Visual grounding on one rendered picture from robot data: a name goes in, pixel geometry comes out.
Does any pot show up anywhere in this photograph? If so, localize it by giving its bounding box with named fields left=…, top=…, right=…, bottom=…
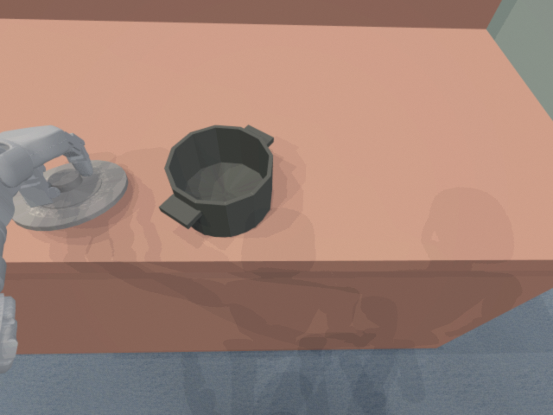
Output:
left=159, top=125, right=274, bottom=237

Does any left robot hand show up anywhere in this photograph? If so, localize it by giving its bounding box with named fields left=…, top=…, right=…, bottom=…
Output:
left=0, top=125, right=93, bottom=208

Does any robot left upper arm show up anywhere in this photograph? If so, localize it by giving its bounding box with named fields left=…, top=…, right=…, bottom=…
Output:
left=0, top=293, right=18, bottom=374

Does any table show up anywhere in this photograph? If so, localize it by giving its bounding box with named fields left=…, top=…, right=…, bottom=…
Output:
left=0, top=0, right=553, bottom=354

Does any knob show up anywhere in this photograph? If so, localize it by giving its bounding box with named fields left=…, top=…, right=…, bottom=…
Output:
left=48, top=169, right=83, bottom=193

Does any lid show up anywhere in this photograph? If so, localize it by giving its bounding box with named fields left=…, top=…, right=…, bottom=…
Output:
left=12, top=160, right=128, bottom=231

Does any robot left forearm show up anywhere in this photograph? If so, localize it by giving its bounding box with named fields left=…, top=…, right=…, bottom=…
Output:
left=0, top=138, right=34, bottom=292

